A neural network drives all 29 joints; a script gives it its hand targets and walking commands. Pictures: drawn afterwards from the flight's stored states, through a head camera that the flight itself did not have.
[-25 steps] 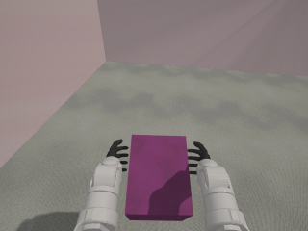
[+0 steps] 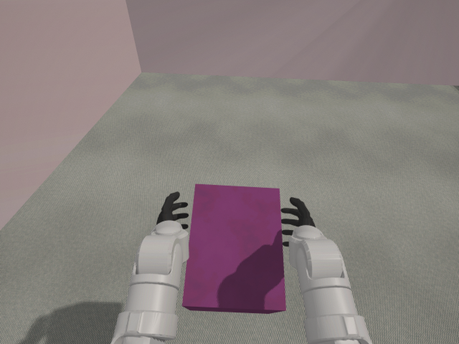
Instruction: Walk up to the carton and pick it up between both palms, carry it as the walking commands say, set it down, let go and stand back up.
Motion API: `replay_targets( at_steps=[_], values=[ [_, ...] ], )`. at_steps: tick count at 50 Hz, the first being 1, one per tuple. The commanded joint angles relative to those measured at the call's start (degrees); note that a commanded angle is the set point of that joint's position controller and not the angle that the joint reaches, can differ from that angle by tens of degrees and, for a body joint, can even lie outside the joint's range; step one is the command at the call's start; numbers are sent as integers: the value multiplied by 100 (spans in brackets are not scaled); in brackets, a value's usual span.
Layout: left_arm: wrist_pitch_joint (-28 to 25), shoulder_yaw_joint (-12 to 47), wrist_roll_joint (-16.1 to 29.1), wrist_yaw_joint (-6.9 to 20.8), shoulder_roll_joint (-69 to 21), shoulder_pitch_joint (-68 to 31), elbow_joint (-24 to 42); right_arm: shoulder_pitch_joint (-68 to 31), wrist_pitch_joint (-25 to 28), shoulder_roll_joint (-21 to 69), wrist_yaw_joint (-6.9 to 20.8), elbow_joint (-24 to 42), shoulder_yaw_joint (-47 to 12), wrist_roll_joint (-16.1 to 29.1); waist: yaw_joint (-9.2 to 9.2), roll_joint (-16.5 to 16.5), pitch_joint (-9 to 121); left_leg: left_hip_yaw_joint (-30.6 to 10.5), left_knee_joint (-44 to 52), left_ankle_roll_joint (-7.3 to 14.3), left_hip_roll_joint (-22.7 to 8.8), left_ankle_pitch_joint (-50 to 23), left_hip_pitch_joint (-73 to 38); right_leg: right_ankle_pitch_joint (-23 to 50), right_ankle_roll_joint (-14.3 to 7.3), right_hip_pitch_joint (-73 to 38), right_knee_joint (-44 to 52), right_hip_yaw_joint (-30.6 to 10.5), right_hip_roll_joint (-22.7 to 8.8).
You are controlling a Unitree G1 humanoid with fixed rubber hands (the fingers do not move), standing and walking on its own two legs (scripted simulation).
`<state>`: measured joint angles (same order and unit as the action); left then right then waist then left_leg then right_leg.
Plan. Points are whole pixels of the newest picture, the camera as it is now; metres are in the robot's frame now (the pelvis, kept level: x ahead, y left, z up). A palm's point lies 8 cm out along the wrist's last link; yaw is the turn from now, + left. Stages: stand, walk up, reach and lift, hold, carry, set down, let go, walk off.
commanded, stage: carry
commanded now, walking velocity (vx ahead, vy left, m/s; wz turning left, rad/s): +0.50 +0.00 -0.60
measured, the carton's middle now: (233, 251) +0.33 +0.02 -0.02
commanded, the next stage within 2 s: none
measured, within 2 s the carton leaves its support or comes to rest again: neither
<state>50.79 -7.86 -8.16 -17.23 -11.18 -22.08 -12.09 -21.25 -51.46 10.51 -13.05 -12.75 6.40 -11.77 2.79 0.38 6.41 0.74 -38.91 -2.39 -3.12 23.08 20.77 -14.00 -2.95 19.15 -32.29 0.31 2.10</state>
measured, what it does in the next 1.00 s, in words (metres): walks ahead, turning right: left foot, then right foot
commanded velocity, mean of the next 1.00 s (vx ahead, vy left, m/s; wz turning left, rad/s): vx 0.50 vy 0.00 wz -0.60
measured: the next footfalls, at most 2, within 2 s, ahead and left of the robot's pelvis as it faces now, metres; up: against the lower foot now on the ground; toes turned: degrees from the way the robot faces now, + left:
left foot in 0.24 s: +0.15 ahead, +0.12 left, +0.00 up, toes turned +0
right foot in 0.60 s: +0.40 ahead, -0.19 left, +0.00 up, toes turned -26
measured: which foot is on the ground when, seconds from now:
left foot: up 0.00-0.22, down 0.24-0.62, up 0.64-1.00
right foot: down 0.00-0.24, up 0.26-0.58, down 0.60-1.00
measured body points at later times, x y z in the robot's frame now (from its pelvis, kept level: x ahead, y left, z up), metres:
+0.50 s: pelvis +0.21 -0.03 +0.01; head +0.23 -0.01 +0.46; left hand +0.56 +0.01 +0.10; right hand +0.48 -0.23 +0.10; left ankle +0.11 +0.12 -0.73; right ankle +0.25 -0.16 -0.69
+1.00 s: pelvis +0.52 -0.15 +0.00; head +0.56 -0.18 +0.45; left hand +0.87 -0.24 +0.09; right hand +0.72 -0.44 +0.08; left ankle +0.68 -0.11 -0.72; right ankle +0.37 -0.17 -0.73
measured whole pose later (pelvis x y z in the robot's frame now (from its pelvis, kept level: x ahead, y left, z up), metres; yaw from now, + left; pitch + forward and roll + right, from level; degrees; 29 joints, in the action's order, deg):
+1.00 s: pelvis +0.52 -0.15 +0.00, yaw -33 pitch +6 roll +0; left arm 69.1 -7.4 -8.2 -14.6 -12.5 -26.0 10.7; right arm -23.7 -69.9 11.6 -15.7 12.1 7.0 -7.2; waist -0.2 -0.3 -0.5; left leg 7.8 -26.3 -4.6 -4.0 5.3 30.0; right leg -21.3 -4.0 6.4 -22.7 -5.6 4.6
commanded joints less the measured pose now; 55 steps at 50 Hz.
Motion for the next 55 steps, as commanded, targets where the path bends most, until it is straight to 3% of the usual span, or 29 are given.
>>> replay_targets(
  at_steps=[1, 2, 4, 9, 11, 12, 13, 14, 15, 16, 17, 21, 26, 28, 29, 30, 31, 32, 33, 35, 37, 41, 44, 48, 50, 51, 52, 53, 55],
  values=[
    [326, 3466, 2218, 2523, -5987, -3246, 516, -3908, -63, 6100, 1826, 1224, -3515, 2532, -132, -1007, 716, 68, -1402, -73, -65, 458, 2111, -2060, -978, -1784, 2420, -3720, -2077],
    [467, 3463, 2318, 2471, -5946, -3296, 889, -4090, -233, 6159, 1782, 1581, -3713, 2789, -141, -663, 897, 57, -1310, -42, -169, 163, 1959, -1548, -895, -1868, 2248, -3154, -1926],
    [745, 3446, 2453, 2381, -5908, -3412, 1311, -4062, -574, 6193, 1736, 1755, -3730, 2935, -149, -686, 1388, 289, -697, -78, -72, -88, 1519, -440, -736, -2114, 1888, -2138, -1496],
    [1447, 3327, 2414, 2239, -5643, -2893, 1865, -3319, -1259, 5996, 1625, 2206, -3587, 3011, -117, -906, 1793, 670, 807, -144, 316, -183, 586, 454, -791, -2126, 1402, -1758, -1230],
    [1649, 3309, 2358, 2197, -5667, -2822, 1886, -3097, -1466, 6023, 1612, 2200, -3523, 2983, -287, -586, 1975, 801, 2106, -85, 261, -1128, -1125, 440, -566, -1185, 663, -1179, -887],
    [1734, 3272, 2305, 2177, -5693, -2743, 1885, -2958, -1561, 6043, 1617, 2175, -3499, 2974, -358, -203, 2214, 399, 2365, 41, -149, -1156, -2701, 119, -323, -38, 1, -801, -640],
    [1809, 3267, 2278, 2177, -5778, -2709, 1854, -2937, -1642, 5971, 1624, 2171, -3464, 2937, -387, 849, 2223, -1264, 2768, 342, -1460, 7, -3824, -915, -78, 1406, -1172, -305, -223],
    [1895, 3370, 2406, 2215, -5727, -2995, 2020, -2956, -1635, 5909, 1623, 2115, -3402, 2909, -384, 1623, 1936, -2869, 2870, 1098, -2845, -236, -4221, -1894, 124, 3037, -2116, 294, -63],
    [1958, 3385, 2408, 2242, -5729, -3159, 2034, -2973, -1678, 6025, 1611, 2142, -3465, 2858, -374, 999, 1859, -2756, 2621, 1400, -2977, -250, -4009, -1522, 104, 3150, -2646, 30, -546],
    [2007, 3439, 2489, 2255, -5795, -3198, 2007, -2917, -1722, 6085, 1606, 2222, -3426, 2814, -418, 464, 1615, -2183, 2640, 1260, -2642, -356, -3619, -1196, 167, 3129, -2746, -39, -648],
    [2029, 3459, 2574, 2262, -5918, -3189, 1968, -2931, -1745, 6141, 1610, 2333, -3366, 2802, -444, 326, 1357, -1577, 2737, 1098, -2390, -580, -3394, -1013, 266, 3094, -2636, 26, -700],
    [2018, 3583, 2694, 2187, -6153, -3028, 1912, -2953, -1773, 6103, 1681, 2502, -3264, 2885, -442, 922, 952, 294, 2623, 663, -1749, -2593, -3212, -196, 410, 2607, -1546, 639, -480],
    [1997, 3509, 2573, 2102, -6037, -3055, 1918, -3138, -1824, 5952, 1802, 2443, -3214, 2951, -393, 1314, 983, 1445, 2021, 206, -1383, -4669, -2998, 745, 209, 1089, -16, 1302, 47],
    [2006, 3471, 2513, 2103, -5964, -3029, 1879, -3164, -1852, 5862, 1830, 2379, -3194, 2965, -311, 1404, 1292, 1709, 959, -13, -1314, -5776, -2912, 911, 123, 60, 318, 1580, 459],
    [2010, 3465, 2497, 2112, -5986, -3039, 1837, -3204, -1866, 5816, 1837, 2356, -3199, 2963, -220, 1237, 1571, 1932, 0, -174, -1140, -5824, -2497, 1097, 13, -936, 713, 1688, 653],
    [2021, 3452, 2506, 2128, -5981, -2984, 1798, -3423, -1878, 5746, 1832, 2361, -3186, 2949, -20, 685, 1859, 1845, -1225, -277, -945, -4959, -1480, 957, -111, -2143, 759, 1256, 418],
    [2044, 3471, 2503, 2154, -5955, -3098, 1820, -3544, -1915, 5784, 1815, 2304, -3233, 2915, -9, -493, 2070, 1378, -2660, -401, -554, -1833, 303, 703, -615, -3287, 922, -1194, -1156],
    [2044, 3375, 2347, 2192, -6053, -2774, 1525, -3185, -1946, 5962, 1807, 2113, -3273, 2847, -118, -1342, 2463, 628, -3743, -388, 174, 647, 1924, 1411, -1353, -4225, 1441, -3730, -2251],
    [2026, 3402, 2422, 2198, -6182, -2923, 1674, -3225, -1871, 6068, 1795, 2157, -3224, 2871, -139, -688, 2586, -34, -3855, -175, -203, 504, 2231, 2178, -1291, -4417, 1210, -3185, -2093],
    [1920, 3404, 2518, 2257, -6328, -2896, 1869, -3423, -1739, 6255, 1776, 2469, -3442, 2988, -128, -281, 2343, -165, -3349, -98, -593, -74, 1979, 3670, -1005, -3676, 938, -1906, -1717],
    [1816, 3418, 2650, 2274, -6449, -3078, 2090, -3473, -1605, 6391, 1759, 2634, -3408, 3026, -176, -335, 2255, 3, -2346, -156, -567, -255, 1495, 3558, -834, -3112, 1144, -1334, -1425],
    [1780, 3469, 2693, 2259, -6191, -3107, 2409, -3237, -1516, 6369, 1646, 2821, -3428, 2979, -184, -510, 2148, 275, -1106, -205, -369, -194, 1591, 3235, -994, -3023, 1374, -1295, -1384],
    [1846, 3398, 2573, 2269, -6057, -2705, 2237, -3035, -1562, 6277, 1624, 2845, -3506, 2924, -170, -717, 1930, 563, -150, -244, -179, -1200, 1267, 3754, -796, -2850, 1295, -954, -1077],
    [1912, 3398, 2432, 2259, -5940, -2355, 2229, -2946, -1692, 6169, 1683, 2868, -3586, 2945, -140, -836, 1611, 902, 1100, -252, 180, -1761, 378, 3973, -618, -2420, 859, -665, -801],
    [1952, 3449, 2372, 2229, -5908, -2259, 2282, -2650, -1775, 6184, 1717, 2743, -3594, 2921, -319, -509, 1997, 1058, 2057, -183, 149, -2466, -1661, 3380, -308, -1508, -177, -299, -508],
    [1980, 3492, 2334, 2225, -5878, -2242, 2338, -2468, -1797, 6160, 1728, 2645, -3583, 2886, -420, -25, 2444, 158, 1996, 49, -680, -2034, -3218, 2184, -103, -295, -1211, -205, -326],
    [2011, 3583, 2403, 2253, -5901, -2307, 2403, -2513, -1782, 5992, 1737, 2533, -3492, 2849, -355, 1412, 3014, -2063, 1874, 723, -2459, -2687, -4625, -750, 73, 1340, -2669, 142, 76],
    [2039, 3612, 2458, 2293, -5745, -2528, 2321, -2486, -1744, 5956, 1748, 2288, -3449, 2781, -319, 1773, 2895, -2817, 2057, 1205, -2932, -2801, -4483, -1603, 18, 1929, -3319, -43, -28],
    [2019, 3731, 2609, 2322, -5886, -2742, 2309, -2410, -1709, 6199, 1752, 2262, -3407, 2739, -395, 608, 2209, -1633, 2082, 1038, -2493, -2801, -3701, -1085, 25, 2154, -3401, -271, -575]
  ],
)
